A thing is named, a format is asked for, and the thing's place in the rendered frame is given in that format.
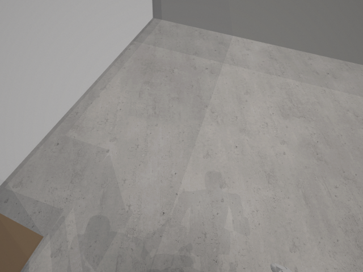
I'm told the cupboard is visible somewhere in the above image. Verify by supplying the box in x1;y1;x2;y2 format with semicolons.
0;213;43;272

